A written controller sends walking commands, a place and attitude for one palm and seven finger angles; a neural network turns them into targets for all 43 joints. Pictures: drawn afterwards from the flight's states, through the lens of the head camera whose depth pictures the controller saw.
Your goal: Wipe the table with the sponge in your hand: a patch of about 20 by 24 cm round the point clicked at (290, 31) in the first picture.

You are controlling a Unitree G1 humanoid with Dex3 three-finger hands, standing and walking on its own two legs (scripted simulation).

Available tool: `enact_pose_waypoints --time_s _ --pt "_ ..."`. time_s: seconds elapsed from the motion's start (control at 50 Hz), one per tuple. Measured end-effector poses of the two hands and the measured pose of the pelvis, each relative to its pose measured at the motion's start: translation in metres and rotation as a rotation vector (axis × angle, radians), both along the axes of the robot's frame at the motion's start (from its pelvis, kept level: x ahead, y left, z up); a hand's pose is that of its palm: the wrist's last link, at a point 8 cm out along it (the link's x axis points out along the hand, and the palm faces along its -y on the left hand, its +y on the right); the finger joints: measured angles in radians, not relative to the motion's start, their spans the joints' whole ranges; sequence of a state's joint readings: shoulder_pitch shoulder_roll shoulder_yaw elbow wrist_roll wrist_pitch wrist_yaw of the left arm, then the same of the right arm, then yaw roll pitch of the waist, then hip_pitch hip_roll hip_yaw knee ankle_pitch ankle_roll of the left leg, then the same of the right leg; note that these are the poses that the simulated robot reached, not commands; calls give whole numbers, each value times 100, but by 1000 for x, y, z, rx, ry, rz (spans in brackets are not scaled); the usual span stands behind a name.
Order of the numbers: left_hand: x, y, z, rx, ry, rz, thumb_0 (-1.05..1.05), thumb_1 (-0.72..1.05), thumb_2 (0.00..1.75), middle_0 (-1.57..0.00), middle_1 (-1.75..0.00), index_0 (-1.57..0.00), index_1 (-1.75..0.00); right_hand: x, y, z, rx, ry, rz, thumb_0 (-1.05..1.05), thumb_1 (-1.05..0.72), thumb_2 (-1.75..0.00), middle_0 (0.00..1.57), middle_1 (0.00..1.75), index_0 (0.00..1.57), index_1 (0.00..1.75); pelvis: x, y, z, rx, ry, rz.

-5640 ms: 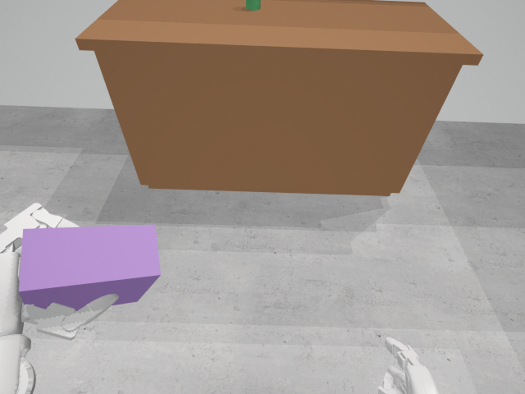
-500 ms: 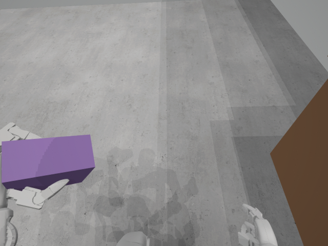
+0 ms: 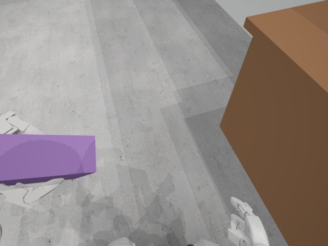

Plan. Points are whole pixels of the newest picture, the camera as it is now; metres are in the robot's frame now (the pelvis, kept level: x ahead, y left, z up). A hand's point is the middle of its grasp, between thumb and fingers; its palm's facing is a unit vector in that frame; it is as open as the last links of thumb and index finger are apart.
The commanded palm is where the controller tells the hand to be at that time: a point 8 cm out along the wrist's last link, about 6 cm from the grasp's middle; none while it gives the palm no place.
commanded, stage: turn to face it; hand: left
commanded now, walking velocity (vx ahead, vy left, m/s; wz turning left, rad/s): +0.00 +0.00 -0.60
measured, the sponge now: (59, 161) +0.23 +0.20 +0.15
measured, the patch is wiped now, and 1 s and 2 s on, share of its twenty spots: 0.00 0.00 0.00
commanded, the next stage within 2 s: none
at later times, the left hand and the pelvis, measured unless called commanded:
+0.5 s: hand (92, 176) +0.20 +0.12 +0.20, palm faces +0.19 -0.88 -0.43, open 9.9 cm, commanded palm +0.16 +0.17 +0.19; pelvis -0.07 -0.05 +0.01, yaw -16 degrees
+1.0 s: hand (202, 223) +0.15 -0.04 +0.17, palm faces -0.17 -0.84 -0.52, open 9.8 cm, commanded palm +0.12 +0.05 +0.19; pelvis -0.17 -0.09 +0.00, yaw -34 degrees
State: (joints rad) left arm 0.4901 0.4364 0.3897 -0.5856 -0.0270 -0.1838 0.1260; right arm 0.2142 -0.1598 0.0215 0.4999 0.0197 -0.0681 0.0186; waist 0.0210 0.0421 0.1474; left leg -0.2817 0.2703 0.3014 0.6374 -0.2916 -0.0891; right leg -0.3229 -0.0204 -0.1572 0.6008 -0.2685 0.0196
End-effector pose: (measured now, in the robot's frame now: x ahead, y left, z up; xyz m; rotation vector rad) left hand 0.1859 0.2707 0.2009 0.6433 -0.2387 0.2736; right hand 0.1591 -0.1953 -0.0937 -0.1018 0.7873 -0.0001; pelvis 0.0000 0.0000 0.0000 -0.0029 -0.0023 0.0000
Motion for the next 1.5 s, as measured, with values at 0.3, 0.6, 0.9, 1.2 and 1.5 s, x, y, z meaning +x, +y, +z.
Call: enact_pose_waypoints --time_s 0.3,0.6,0.9,1.2,1.5 --pt "2 -81 14 0 14 -135 -1 -47 99 -78 -134 -78 -133 -83 -124 0 -91 96 -282 1 -91 -90 19 30 20 30 -37 -45 9 57 -1 -176" --pt "-23 -113 4 -143 -79 -272 -1 -47 100 -78 -134 -78 -133 -148 -138 31 -126 25 -346 1 -91 -90 19 30 20 30 -88 -50 10 68 42 -329" --pt "-34 -218 -8 -45 -63 -471 -1 -47 100 -78 -134 -78 -133 -277 -151 -25 0 87 -513 1 -90 -90 20 30 21 30 -150 -93 -12 -21 -29 -510" --pt "-59 -262 13 -45 -104 -736 -1 -47 100 -78 -134 -78 -133 -392 -193 25 -177 109 -796 1 -91 -90 19 30 20 30 -185 -88 1 38 -23 -719" --pt "-114 -359 -2 -77 -51 -899 -1 -47 100 -78 -134 -78 -133 -459 -159 -6 5 -37 -894 1 -90 -90 20 30 21 30 -255 -102 -7 -24 -37 -910"
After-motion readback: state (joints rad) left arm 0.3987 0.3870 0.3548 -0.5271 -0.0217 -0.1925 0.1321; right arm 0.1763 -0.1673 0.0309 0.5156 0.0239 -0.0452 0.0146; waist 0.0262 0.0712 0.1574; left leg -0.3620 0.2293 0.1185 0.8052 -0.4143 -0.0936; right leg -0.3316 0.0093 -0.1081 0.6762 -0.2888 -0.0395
